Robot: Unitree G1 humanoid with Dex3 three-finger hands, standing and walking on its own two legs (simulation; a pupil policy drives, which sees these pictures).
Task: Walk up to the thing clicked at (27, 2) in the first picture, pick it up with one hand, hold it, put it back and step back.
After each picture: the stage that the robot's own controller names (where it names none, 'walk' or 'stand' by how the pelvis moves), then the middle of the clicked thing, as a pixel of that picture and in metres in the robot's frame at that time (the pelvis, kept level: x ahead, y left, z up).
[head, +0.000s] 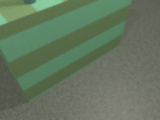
stand; out of the picture +0.92 +0.29 +0.13
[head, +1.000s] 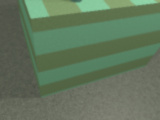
rise first; out of the picture +0.87 +0.01 +0.15
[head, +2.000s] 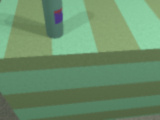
rise first; (52, 5) +0.56 +0.11 +0.18
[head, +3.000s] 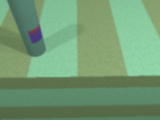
stand; (28, 24) +0.48 +0.18 +0.15
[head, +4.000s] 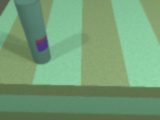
stand; (35, 33) +0.47 +0.16 +0.13
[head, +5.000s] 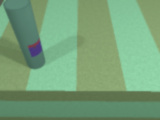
stand; (28, 38) +0.44 +0.18 +0.13
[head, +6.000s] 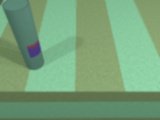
stand; (27, 39) +0.44 +0.19 +0.13
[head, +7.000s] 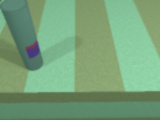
stand; (25, 39) +0.44 +0.19 +0.13
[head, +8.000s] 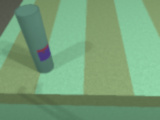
rise first; (37, 43) +0.43 +0.18 +0.13
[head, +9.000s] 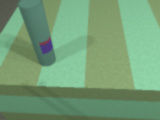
go down; (40, 36) +0.46 +0.18 +0.14
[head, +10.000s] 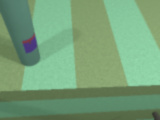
go down; (22, 32) +0.44 +0.16 +0.14
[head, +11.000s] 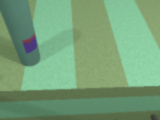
approach; (22, 32) +0.44 +0.16 +0.15
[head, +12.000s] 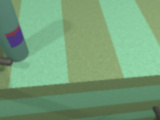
close in; (5, 24) +0.44 +0.18 +0.17
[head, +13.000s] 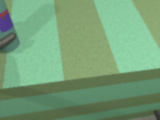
lift; out of the picture +0.50 +0.20 +0.18
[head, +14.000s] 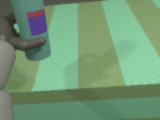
lift; (29, 9) +0.36 +0.11 +0.33
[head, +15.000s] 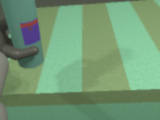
hold; (22, 18) +0.33 +0.14 +0.32
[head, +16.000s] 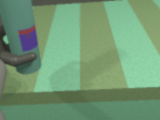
hold; (19, 24) +0.33 +0.15 +0.30
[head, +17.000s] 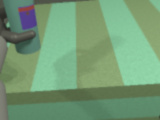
crouch; (19, 4) +0.39 +0.15 +0.33
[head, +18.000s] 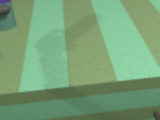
lower; out of the picture +0.47 +0.18 +0.34
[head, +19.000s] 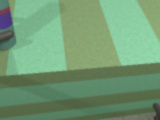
lower; out of the picture +0.49 +0.20 +0.19
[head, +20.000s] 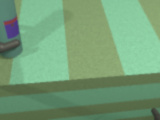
lower; (2, 14) +0.47 +0.19 +0.18
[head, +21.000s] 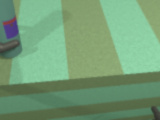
lower; (1, 15) +0.47 +0.19 +0.18
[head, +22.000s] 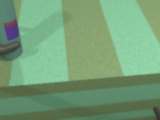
lower; (2, 17) +0.46 +0.19 +0.18
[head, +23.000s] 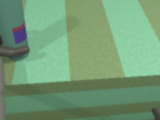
open; (11, 20) +0.45 +0.18 +0.18
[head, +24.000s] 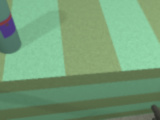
rise; out of the picture +0.45 +0.19 +0.18
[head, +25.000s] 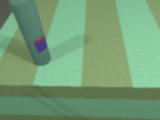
sink last; (33, 34) +0.46 +0.19 +0.16
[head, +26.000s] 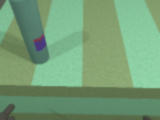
stand; (32, 32) +0.45 +0.18 +0.14
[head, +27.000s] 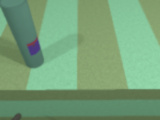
stand; (26, 36) +0.44 +0.19 +0.14
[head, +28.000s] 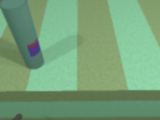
stand; (26, 38) +0.44 +0.19 +0.14
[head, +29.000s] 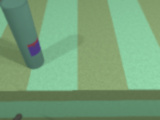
stand; (26, 37) +0.44 +0.19 +0.14
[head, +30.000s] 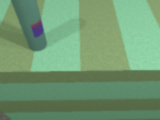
walk; (29, 18) +0.49 +0.17 +0.15
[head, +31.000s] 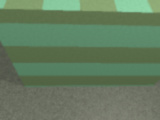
walk; out of the picture +0.81 +0.15 +0.15
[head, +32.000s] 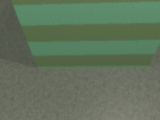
stand; out of the picture +1.15 +0.24 +0.15
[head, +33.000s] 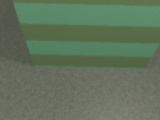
stand; out of the picture +1.15 +0.19 +0.13
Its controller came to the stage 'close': yes
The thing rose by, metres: 0.20
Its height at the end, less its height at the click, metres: +0.00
